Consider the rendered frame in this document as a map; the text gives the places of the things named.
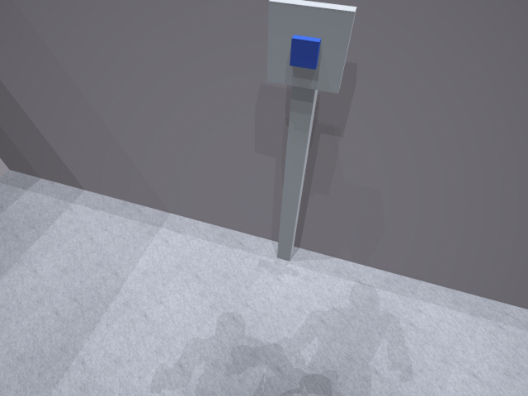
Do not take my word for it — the button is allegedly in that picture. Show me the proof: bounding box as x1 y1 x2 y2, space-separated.
290 35 321 69

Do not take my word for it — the panel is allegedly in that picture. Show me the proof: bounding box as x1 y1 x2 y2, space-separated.
267 0 357 261

